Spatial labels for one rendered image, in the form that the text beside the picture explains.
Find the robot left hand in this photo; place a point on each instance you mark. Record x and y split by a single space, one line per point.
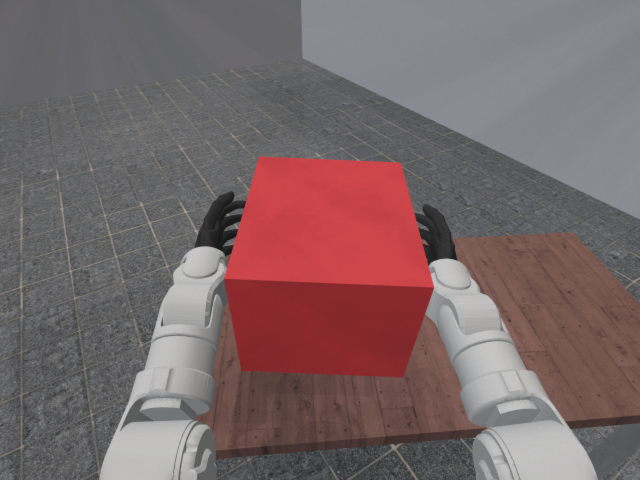
212 232

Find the left robot upper arm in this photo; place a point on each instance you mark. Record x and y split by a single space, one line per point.
162 450

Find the carton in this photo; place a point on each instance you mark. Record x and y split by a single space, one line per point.
328 273

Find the robot right forearm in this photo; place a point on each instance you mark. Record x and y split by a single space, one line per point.
497 389

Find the robot left forearm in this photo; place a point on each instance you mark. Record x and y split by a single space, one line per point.
177 382

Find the right robot upper arm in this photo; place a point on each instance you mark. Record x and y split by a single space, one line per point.
542 450

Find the table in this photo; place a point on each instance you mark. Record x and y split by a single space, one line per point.
572 322

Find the robot right hand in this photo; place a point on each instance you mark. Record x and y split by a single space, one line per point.
440 244

